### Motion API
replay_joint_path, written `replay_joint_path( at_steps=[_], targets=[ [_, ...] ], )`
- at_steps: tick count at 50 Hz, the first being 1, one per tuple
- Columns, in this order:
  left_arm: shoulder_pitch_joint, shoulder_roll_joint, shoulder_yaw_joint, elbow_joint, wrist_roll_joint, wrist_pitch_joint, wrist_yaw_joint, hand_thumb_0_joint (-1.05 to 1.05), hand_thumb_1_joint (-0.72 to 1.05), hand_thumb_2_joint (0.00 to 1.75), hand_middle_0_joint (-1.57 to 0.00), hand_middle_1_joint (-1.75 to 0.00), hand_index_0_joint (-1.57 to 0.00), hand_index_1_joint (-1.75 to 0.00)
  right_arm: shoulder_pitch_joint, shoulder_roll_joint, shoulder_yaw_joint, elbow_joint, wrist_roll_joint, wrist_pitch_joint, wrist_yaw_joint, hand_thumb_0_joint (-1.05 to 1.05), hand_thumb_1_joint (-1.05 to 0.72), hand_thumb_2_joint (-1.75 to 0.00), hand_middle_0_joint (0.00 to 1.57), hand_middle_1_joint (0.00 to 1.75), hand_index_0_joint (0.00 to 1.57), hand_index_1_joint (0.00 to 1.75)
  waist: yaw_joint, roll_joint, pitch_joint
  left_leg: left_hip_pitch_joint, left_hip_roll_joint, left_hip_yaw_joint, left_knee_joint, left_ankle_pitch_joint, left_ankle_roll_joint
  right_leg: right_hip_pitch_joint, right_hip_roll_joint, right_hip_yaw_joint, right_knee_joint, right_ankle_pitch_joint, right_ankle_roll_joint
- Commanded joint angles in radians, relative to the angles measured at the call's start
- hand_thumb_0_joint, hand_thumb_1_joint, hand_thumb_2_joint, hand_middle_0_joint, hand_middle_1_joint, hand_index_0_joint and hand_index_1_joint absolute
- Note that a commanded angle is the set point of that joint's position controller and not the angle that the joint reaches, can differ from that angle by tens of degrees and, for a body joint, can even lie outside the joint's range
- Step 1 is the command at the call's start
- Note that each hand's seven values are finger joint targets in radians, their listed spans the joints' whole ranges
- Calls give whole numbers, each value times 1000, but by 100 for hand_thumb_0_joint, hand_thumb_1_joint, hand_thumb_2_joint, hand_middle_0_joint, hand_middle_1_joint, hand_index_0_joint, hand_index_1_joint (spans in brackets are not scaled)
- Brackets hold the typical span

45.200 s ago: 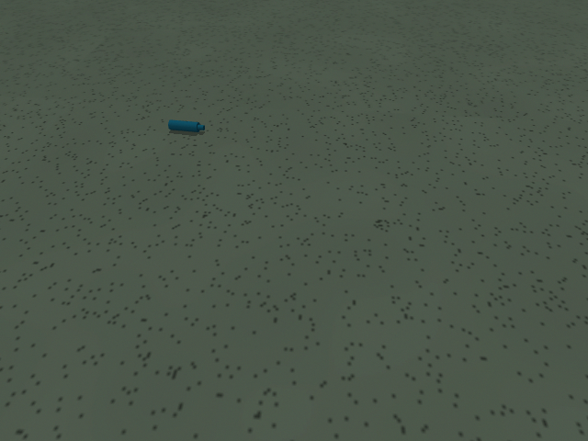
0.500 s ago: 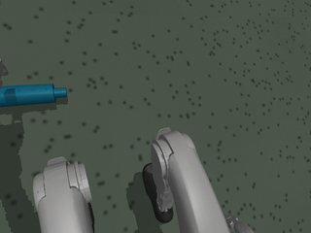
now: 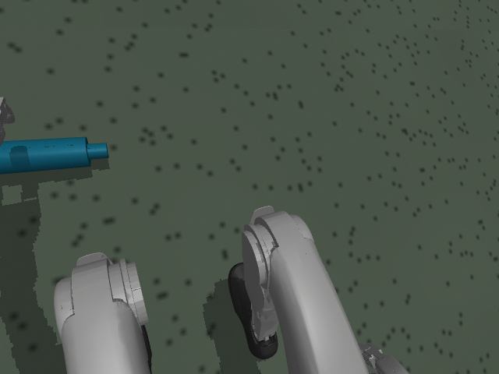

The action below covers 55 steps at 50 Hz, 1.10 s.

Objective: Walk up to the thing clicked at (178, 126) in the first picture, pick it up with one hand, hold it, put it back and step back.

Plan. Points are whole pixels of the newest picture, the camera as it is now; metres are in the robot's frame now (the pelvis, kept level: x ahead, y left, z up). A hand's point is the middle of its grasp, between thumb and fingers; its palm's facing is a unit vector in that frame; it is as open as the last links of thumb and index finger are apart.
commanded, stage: rise first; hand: left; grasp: from above
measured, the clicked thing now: (46, 154) +0.53 +0.24 -0.30
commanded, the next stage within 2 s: approach in 0.02 s
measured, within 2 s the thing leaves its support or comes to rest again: neither
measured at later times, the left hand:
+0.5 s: hand (14, 123) +0.53 +0.25 -0.16, palm faces -0.41 -0.01 -0.91, open 13.7 cm
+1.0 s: hand out of the picture +0.51 +0.27 -0.17, palm faces -0.48 -0.02 -0.88, open 13.2 cm
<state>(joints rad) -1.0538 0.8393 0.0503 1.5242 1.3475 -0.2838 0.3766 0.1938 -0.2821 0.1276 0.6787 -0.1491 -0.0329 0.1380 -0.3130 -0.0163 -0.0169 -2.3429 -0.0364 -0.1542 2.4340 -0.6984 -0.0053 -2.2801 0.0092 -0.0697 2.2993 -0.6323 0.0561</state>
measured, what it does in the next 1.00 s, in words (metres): stands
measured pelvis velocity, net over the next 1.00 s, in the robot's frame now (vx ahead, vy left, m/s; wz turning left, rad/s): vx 0.00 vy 0.00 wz -0.01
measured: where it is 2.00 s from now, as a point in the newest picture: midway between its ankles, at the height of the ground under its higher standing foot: (200, 353)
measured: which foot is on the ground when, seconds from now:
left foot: down 0.00-1.00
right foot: down 0.00-1.00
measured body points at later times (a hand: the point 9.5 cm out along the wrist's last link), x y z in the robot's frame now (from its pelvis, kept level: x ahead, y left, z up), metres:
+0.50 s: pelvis +0.00 +0.00 +0.00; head +0.26 +0.09 +0.36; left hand +0.55 +0.24 -0.11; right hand +0.02 -0.27 -0.07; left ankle +0.07 +0.12 -0.29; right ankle +0.11 -0.13 -0.29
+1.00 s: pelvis +0.00 +0.00 +0.00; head +0.25 +0.09 +0.36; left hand +0.53 +0.27 -0.12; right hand +0.02 -0.27 -0.08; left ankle +0.07 +0.12 -0.29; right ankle +0.11 -0.13 -0.29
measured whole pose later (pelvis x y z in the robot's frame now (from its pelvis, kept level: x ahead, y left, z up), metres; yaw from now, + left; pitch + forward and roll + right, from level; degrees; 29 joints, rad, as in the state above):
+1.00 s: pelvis +0.00 +0.00 +0.00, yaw -1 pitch +34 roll -11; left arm -1.17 0.85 -0.04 1.52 1.31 -0.25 0.29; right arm 0.20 -0.30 0.17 0.65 -0.15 -0.01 0.11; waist -0.34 -0.03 0.01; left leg -2.36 -0.04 -0.16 2.43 -0.68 0.00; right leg -2.29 0.01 -0.08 2.29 -0.61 0.06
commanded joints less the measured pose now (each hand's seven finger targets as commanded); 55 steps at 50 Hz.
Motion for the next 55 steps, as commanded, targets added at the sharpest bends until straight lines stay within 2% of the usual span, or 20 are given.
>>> replay_joint_path(
  at_steps=[1, 5, 6, 9, 14, 17, 18, 20, 24, 25, 30, 31, 37, 40, 41, 43, 45, 49, 51, 55],
  targets=[
    [-338, 221, 18, -151, -18, -10, 40, 0, -45, 95, -13, -96, -14, -95, 216, -272, -83, 2, -2, -1, -10, 0, -90, -90, 20, 30, 20, 30, -22, 376, -676, 528, 2, 91, -268, 194, 26, 342, 22, -105, -196, 186, -90],
    [-332, 217, 11, -120, -17, -5, 40, 0, -45, 95, -13, -96, -14, -95, 216, -273, -79, 5, -3, -4, -10, 0, -90, -90, 20, 30, 20, 30, -33, 362, -639, 510, 0, 89, -267, 185, 28, 330, 21, -106, -200, 181, -91],
    [-341, 225, 20, -144, -17, -7, 41, 0, -51, 102, -16, -90, -13, -93, 222, -276, -84, 6, -4, -5, -12, 0, -91, -90, 20, 30, 20, 30, -26, 363, -651, 525, 0, 90, -274, 186, 27, 331, 19, -105, -203, 181, -90],
    [-362, 214, 14, -189, -20, -4, 39, 0, -46, 96, -13, -102, -14, -101, 226, -278, -88, 1, -3, -5, -11, 0, -91, -90, 20, 30, 20, 30, -21, 389, -694, 552, 2, 89, -274, 198, 24, 335, 19, -106, -201, 190, -93],
    [-464, 123, -51, -195, -32, 8, 34, 0, -49, 97, -9, -106, -11, -104, 238, -267, -84, 19, -5, -10, -11, 0, -91, -90, 20, 30, 20, 30, -77, 390, -669, 538, 8, 89, -268, 177, 29, 327, 26, -108, -211, 191, -91],
    [-516, 96, -75, -175, -26, 27, 43, 0, -50, 99, -9, -105, -10, -104, 246, -272, -76, 24, -4, -9, -17, 0, -91, -90, 20, 30, 20, 30, -85, 414, -679, 560, 9, 84, -280, 190, 23, 308, 26, -112, -205, 204, -96],
    [-545, 125, -66, -183, -16, 35, 47, 0, -50, 100, -9, -106, -10, -105, 250, -279, -76, 23, -3, -5, -18, 0, -91, -90, 20, 30, 20, 30, -84, 445, -703, 584, 10, 79, -287, 207, 18, 304, 24, -115, -200, 215, -97],
    [-535, 112, -72, -100, -9, 63, 49, 0, -49, 100, -9, -107, -10, -105, 247, -278, -69, 19, -5, -5, -18, 0, -91, -90, 20, 30, 20, 30, -93, 432, -666, 576, 11, 74, -291, 205, 17, 287, 23, -117, -193, 214, -99],
    [-494, 160, -53, -52, 1, 112, 51, 0, -47, 101, -12, -105, -13, -104, 242, -283, -50, -11, 3, 8, -24, 0, -91, -90, 20, 30, 20, 30, -72, 430, -695, 541, 6, 93, -285, 243, 25, 344, 23, -107, -198, 249, -96],
    [-455, 143, -62, -13, 1, 129, 42, 0, -46, 101, -13, -105, -14, -104, 235, -276, -46, -19, 5, 9, -22, 0, -91, -90, 20, 30, 20, 30, -74, 396, -677, 523, 5, 95, -279, 239, 30, 354, 26, -104, -200, 245, -97],
    [-377, 205, -24, -68, -42, 163, 2, 0, -45, 103, -14, -105, -15, -104, 212, -274, -34, -59, 25, 24, -24, 0, -91, -90, 20, 30, 20, 30, -31, 377, -717, 483, 6, 107, -288, 251, 39, 439, 30, -90, -207, 252, -91],
    [-364, 206, -17, -69, -54, 166, -5, 0, -46, 102, -14, -104, -14, -104, 213, -280, -35, -62, 30, 27, -24, 0, -91, -90, 20, 30, 20, 30, -32, 362, -687, 458, 3, 108, -289, 244, 37, 432, 25, -89, -208, 241, -94],
    [-442, 221, -2, -243, -82, 101, -50, 0, -48, 100, -14, -102, -14, -102, 244, -287, -51, -53, 25, 34, -33, 0, -91, -90, 20, 30, 20, 30, -58, 351, -681, 444, 2, 108, -259, 209, 32, 429, 22, -88, -232, 197, -97],
    [-496, 187, -27, -274, -77, 59, -60, 0, -48, 105, -13, -106, -13, -106, 260, -289, -56, -43, 13, 31, -35, 0, -91, -90, 20, 30, 20, 30, -86, 375, -671, 485, 6, 91, -256, 180, 20, 373, 25, -105, -235, 157, -105],
    [-500, 182, -35, -277, -74, 47, -60, 0, -46, 109, -14, -109, -14, -109, 260, -282, -54, -36, 11, 32, -37, 0, -91, -90, 20, 30, 20, 30, -86, 372, -695, 493, 8, 91, -252, 180, 22, 386, 27, -104, -233, 163, -100],
    [-489, 145, -58, -209, -81, 34, -55, 0, -44, 107, -14, -110, -15, -110, 260, -280, -48, -27, 5, 29, -35, 0, -91, -90, 20, 30, 20, 30, -91, 374, -632, 473, 4, 92, -266, 150, 21, 362, 24, -105, -236, 138, -99],
    [-465, 106, -89, -141, -65, 28, -57, 0, -46, 111, -12, -113, -13, -112, 259, -291, -47, -16, 0, 27, -37, 0, -91, -90, 20, 30, 20, 30, -109, 348, -584, 476, 7, 75, -262, 128, 21, 303, 26, -121, -236, 122, -102],
    [-460, 159, -80, -125, -42, 23, -32, 0, -46, 111, -11, -115, -13, -114, 250, -293, -37, -14, -5, 24, -37, 0, -91, -90, 20, 30, 20, 30, -73, 389, -625, 508, 6, 79, -273, 165, 20, 336, 25, -121, -215, 165, -95],
    [-449, 140, -85, -95, -36, 29, -24, 0, -45, 112, -11, -116, -12, -114, 251, -296, -33, -22, -10, 22, -33, 0, -91, -90, 20, 30, 20, 30, -94, 401, -597, 526, 9, 68, -274, 198, 14, 315, 25, -130, -200, 190, -99],
    [-478, 192, -58, -114, -16, 32, 11, 0, -46, 108, -9, -114, -11, -112, 245, -304, -30, -39, -11, 21, -32, 0, -90, -90, 20, 30, 20, 30, -91, 450, -653, 580, 12, 60, -268, 265, 9, 325, 22, -131, -177, 246, -100]
  ],
)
